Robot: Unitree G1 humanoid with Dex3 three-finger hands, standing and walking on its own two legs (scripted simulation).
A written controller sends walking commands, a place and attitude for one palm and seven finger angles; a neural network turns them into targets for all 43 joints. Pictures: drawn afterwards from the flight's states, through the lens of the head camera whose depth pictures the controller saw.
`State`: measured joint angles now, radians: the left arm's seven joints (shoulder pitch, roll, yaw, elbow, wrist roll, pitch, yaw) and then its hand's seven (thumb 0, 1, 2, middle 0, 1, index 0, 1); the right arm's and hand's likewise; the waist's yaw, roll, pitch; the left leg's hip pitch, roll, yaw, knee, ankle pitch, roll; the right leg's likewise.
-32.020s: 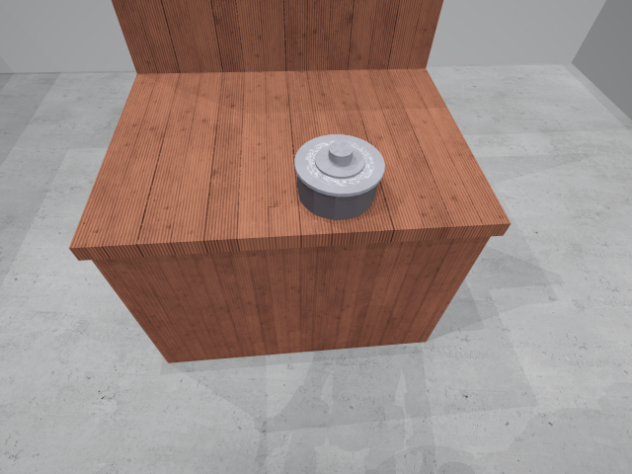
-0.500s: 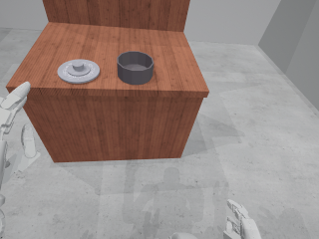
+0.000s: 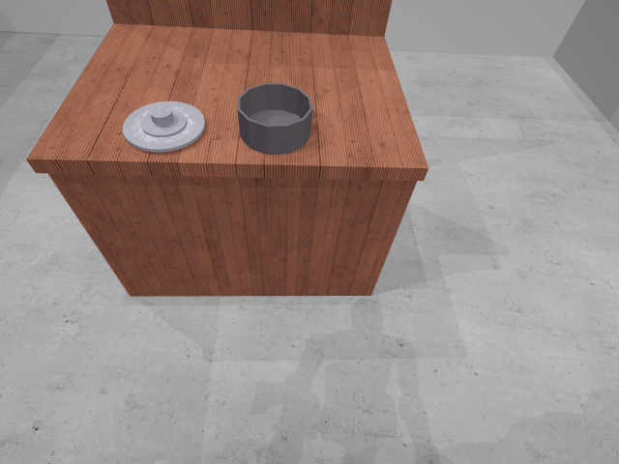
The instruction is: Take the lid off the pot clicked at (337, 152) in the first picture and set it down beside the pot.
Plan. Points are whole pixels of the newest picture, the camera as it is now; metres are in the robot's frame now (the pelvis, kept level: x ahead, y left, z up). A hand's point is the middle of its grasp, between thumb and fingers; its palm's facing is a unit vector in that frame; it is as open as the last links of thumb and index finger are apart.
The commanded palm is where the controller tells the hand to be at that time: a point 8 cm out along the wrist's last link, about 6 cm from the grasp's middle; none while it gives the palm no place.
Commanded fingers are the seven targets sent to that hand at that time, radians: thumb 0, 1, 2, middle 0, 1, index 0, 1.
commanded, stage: let the arm hang, fingers relaxed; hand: left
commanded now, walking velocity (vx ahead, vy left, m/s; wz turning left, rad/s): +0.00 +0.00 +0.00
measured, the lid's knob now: (161, 114) +0.81 +0.33 -0.05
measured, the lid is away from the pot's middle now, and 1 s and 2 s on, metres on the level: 0.25 0.25 0.25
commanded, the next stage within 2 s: look to check the result in 0.98 s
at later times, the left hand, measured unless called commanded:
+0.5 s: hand out of the picture +0.12 +0.17 -0.17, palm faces +0.06 -0.98 -0.19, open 7.3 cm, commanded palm none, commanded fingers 0.00 0.90 0.90 -0.20 -0.30 -0.20 -0.30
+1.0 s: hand out of the picture +0.15 +0.18 -0.17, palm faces +0.04 -0.98 -0.21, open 7.3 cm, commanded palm none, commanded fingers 0.00 0.90 0.90 -0.20 -0.30 -0.20 -0.30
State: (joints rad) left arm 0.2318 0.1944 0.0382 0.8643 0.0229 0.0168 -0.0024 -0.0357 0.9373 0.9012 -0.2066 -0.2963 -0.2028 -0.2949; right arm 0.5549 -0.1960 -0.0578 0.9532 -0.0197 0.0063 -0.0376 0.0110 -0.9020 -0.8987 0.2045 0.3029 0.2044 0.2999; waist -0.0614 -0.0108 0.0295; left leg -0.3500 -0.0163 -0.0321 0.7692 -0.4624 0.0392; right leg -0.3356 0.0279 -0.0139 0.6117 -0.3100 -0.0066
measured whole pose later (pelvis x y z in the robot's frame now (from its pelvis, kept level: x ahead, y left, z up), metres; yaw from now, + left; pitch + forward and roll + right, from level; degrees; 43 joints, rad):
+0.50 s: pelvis +0.10 +0.00 +0.01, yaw +0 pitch +2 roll +0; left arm 0.28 0.16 0.03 1.05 0.01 -0.02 0.05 0.00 0.92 0.90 -0.20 -0.30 -0.20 -0.29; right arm 0.24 -0.14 -0.05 1.03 0.00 -0.01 -0.04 0.01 -0.93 -0.90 0.20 0.30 0.20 0.30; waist 0.00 -0.02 0.02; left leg -0.21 0.00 0.04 0.56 -0.37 0.02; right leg -0.12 0.01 -0.01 0.49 -0.39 -0.01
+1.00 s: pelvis +0.11 +0.00 +0.01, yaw +0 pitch +0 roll +0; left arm 0.24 0.16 0.03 1.04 0.00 0.00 0.05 0.00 0.92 0.90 -0.20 -0.30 -0.20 -0.29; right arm 0.32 -0.11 -0.04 1.10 0.00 0.00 -0.04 0.01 -0.91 -0.90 0.20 0.30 0.20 0.30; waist -0.02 -0.02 0.04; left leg -0.16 0.00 0.04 0.55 -0.39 0.02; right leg -0.08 0.00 -0.01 0.49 -0.41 -0.01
